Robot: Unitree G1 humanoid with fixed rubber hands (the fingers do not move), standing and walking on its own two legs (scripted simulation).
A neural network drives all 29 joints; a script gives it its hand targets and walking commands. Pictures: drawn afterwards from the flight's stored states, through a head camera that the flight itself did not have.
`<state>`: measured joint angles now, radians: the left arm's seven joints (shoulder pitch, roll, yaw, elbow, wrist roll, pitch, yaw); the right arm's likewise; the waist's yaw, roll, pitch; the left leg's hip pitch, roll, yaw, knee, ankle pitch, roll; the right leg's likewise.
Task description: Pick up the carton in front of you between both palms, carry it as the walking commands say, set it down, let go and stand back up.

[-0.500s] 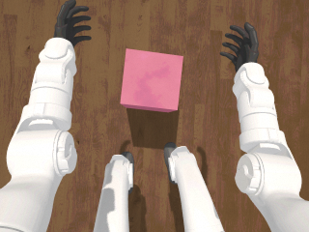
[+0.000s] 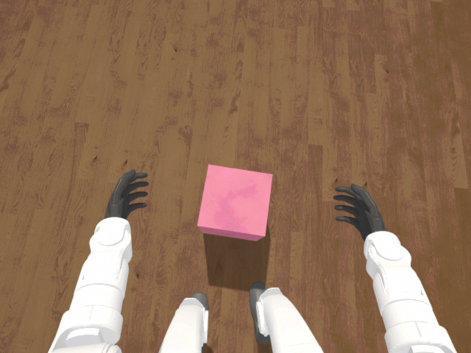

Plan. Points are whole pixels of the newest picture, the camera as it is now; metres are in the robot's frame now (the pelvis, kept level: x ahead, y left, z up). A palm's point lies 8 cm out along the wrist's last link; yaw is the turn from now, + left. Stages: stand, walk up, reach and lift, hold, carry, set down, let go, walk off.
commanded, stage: let go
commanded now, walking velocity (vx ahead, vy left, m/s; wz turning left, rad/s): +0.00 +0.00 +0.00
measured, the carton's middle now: (234, 206) +0.44 -0.03 -0.60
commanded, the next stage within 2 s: stand in 0.88 s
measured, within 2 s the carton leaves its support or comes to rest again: neither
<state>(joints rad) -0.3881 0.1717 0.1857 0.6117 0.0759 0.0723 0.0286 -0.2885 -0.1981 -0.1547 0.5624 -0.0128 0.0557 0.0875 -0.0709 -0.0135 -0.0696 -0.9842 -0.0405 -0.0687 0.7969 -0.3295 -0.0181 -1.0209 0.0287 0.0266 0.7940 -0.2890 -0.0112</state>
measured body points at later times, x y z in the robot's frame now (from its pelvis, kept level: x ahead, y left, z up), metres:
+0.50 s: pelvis +0.04 +0.02 +0.05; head +0.07 +0.02 +0.50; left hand +0.22 +0.25 -0.03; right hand +0.20 -0.22 -0.03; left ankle +0.01 +0.13 -0.69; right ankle +0.03 -0.11 -0.69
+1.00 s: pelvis +0.03 +0.01 +0.04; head +0.03 +0.00 +0.49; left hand +0.19 +0.26 -0.04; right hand +0.20 -0.26 -0.03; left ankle +0.01 +0.13 -0.69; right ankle +0.03 -0.11 -0.69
